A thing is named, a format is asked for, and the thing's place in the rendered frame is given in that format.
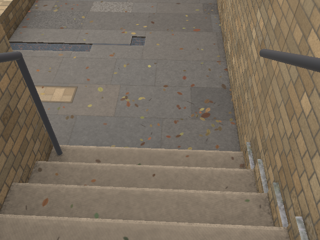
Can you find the stairs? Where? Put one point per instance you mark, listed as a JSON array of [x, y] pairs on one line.
[[130, 193]]

